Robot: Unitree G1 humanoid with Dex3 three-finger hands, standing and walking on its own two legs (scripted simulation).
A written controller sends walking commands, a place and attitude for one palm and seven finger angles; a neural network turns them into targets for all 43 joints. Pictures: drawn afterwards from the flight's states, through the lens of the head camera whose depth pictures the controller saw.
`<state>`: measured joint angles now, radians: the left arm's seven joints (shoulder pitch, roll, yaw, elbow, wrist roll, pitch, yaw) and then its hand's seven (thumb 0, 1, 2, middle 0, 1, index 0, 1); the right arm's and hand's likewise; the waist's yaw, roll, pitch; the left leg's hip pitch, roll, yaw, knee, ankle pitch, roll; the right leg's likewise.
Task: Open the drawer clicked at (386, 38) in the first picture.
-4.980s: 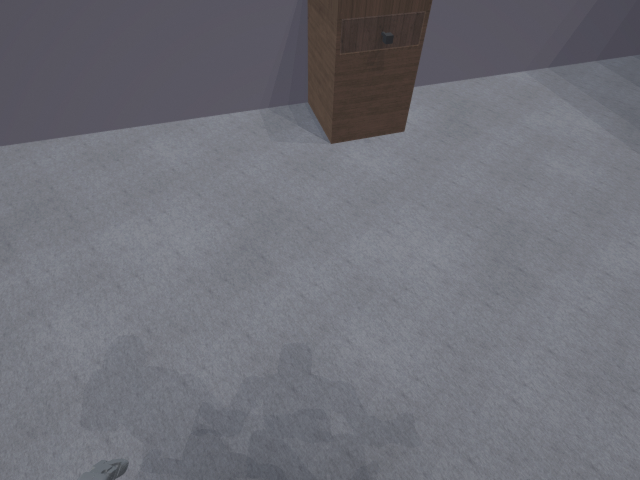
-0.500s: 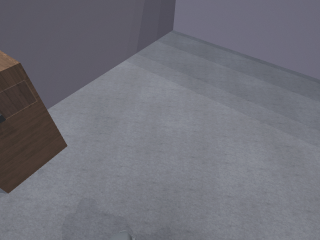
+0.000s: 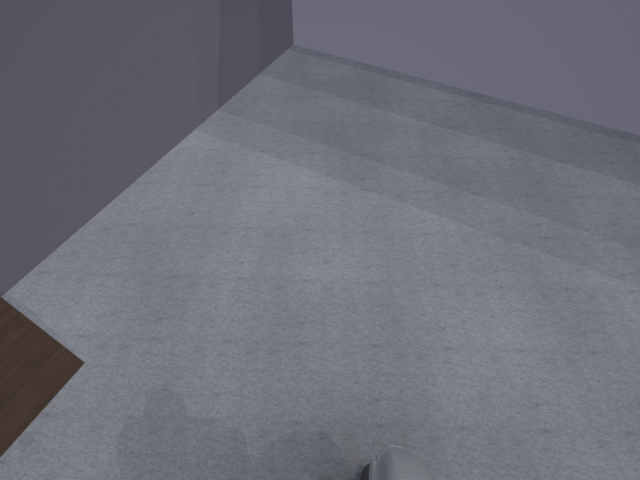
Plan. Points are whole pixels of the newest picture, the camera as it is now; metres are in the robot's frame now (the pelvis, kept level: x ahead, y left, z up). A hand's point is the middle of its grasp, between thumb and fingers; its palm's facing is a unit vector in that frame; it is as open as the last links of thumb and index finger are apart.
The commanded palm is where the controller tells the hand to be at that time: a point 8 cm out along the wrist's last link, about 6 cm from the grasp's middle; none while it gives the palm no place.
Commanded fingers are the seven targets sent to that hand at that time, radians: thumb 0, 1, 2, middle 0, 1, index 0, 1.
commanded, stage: walk to a spot facing it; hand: left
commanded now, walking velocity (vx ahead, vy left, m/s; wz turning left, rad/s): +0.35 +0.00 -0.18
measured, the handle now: out of the picture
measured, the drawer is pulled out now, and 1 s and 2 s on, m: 0.00 0.00 0.00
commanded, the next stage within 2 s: turn to face it in 0.16 s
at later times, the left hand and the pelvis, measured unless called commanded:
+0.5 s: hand (215, 426) +0.22 +0.17 -0.19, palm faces +0.13 -0.98 -0.16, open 7.3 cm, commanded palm none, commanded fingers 0.00 0.90 0.90 -0.20 -0.30 -0.20 -0.30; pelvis +0.21 -0.01 -0.01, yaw +6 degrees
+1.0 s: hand (190, 353) +0.32 +0.22 -0.15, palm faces +0.36 -0.89 -0.28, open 7.4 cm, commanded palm none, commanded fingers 0.00 0.90 0.90 -0.20 -0.30 -0.20 -0.30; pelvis +0.28 -0.02 +0.00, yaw +21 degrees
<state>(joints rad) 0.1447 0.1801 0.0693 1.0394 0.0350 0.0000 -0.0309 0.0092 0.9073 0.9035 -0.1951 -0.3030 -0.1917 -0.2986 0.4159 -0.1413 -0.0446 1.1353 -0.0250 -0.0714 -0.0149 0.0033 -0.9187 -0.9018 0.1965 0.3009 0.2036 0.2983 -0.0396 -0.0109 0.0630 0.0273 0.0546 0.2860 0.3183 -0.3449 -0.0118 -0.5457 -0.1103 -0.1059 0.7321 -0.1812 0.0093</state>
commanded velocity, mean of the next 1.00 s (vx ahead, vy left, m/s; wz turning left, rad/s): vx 0.06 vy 0.00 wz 0.48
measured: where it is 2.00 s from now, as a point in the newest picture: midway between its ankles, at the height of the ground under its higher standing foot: (328, 446)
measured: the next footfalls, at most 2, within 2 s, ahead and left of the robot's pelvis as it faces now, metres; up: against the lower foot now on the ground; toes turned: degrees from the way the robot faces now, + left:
right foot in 0.08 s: +0.19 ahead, -0.13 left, +0.00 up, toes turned -10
left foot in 0.52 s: +0.34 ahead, +0.10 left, +0.00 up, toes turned +16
